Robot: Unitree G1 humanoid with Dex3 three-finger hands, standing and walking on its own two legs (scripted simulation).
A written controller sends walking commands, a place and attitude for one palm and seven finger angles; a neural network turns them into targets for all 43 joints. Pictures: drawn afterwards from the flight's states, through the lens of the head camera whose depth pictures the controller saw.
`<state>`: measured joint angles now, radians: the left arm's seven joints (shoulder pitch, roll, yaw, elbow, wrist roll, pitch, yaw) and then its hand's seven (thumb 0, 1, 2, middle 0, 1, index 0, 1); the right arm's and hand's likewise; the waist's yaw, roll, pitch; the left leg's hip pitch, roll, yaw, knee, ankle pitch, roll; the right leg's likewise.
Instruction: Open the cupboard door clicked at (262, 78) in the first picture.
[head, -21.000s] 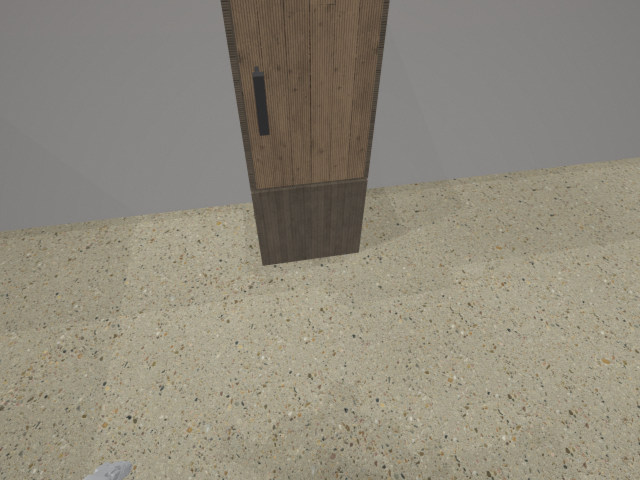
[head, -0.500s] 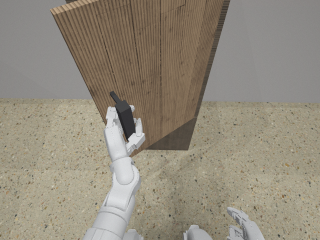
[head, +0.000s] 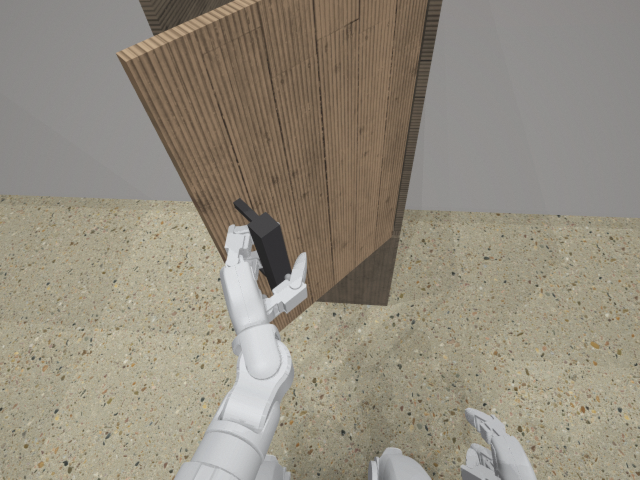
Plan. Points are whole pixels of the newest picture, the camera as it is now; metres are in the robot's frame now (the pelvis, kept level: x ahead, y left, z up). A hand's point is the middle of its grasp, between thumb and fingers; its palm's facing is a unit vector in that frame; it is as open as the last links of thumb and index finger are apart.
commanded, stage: open thumb and fingers to let go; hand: left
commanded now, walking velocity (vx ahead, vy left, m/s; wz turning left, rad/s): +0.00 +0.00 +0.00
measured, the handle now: (264, 252) +0.40 +0.08 +0.04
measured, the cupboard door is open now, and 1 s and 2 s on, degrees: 48 49 49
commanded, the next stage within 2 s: slide the hand sideways off the handle in 0.56 s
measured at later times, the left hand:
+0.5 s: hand (293, 276) +0.36 +0.04 +0.04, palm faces +0.28 -0.96 -0.03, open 14.9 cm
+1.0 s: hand (283, 300) +0.32 +0.05 +0.04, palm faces -0.19 -0.98 +0.06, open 16.3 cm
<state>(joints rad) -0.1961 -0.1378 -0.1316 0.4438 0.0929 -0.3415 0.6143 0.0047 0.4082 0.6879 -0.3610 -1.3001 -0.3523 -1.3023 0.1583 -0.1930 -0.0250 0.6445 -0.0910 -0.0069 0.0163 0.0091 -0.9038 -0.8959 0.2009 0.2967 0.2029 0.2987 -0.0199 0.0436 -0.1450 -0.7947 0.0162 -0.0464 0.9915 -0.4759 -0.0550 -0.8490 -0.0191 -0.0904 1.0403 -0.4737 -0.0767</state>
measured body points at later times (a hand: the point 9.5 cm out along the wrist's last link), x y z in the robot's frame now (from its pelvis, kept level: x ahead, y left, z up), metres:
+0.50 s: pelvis -0.01 +0.03 +0.00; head +0.06 +0.00 +0.44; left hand +0.34 +0.09 +0.05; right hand +0.11 -0.21 -0.13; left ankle +0.00 +0.17 -0.67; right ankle +0.02 -0.07 -0.67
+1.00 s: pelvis -0.02 +0.06 +0.00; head +0.05 +0.04 +0.44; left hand +0.33 +0.11 +0.04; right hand +0.11 -0.17 -0.12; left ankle +0.00 +0.17 -0.67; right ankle +0.02 -0.07 -0.67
